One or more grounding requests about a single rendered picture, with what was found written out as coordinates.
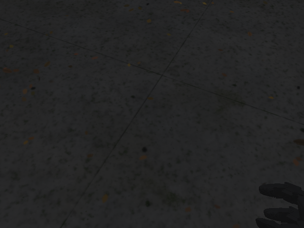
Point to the right robot hand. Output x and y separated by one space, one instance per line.
289 217

